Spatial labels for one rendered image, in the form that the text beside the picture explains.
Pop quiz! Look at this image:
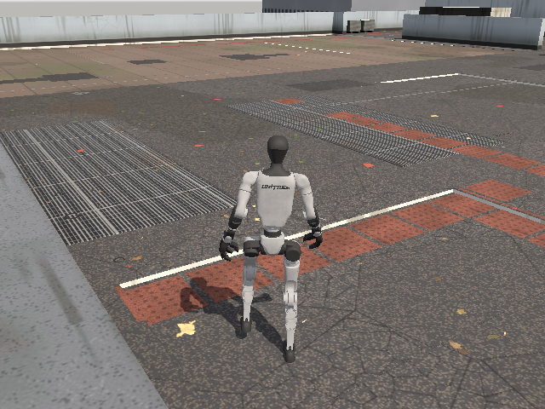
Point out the robot left hand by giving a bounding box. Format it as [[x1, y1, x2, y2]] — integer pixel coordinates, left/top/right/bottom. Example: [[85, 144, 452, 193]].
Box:
[[219, 239, 238, 262]]

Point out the robot right hand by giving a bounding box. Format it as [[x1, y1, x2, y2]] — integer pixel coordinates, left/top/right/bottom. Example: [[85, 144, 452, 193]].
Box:
[[303, 233, 323, 249]]

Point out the right robot upper arm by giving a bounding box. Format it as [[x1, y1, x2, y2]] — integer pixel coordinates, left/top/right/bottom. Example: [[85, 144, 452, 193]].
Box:
[[294, 173, 316, 220]]

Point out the left robot upper arm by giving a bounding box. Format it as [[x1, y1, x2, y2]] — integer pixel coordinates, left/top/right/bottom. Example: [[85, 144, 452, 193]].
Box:
[[234, 171, 259, 219]]

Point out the humanoid robot torso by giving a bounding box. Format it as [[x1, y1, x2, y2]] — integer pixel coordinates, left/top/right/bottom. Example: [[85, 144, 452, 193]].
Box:
[[255, 168, 295, 256]]

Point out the right robot shin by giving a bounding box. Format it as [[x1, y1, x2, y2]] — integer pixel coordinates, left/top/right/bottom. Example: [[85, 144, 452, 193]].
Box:
[[284, 292, 297, 350]]

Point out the right robot forearm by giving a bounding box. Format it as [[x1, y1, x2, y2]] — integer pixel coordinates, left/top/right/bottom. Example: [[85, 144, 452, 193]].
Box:
[[307, 207, 322, 237]]

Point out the left robot forearm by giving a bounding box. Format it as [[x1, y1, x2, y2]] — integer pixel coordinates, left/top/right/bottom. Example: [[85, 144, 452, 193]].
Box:
[[222, 205, 242, 243]]

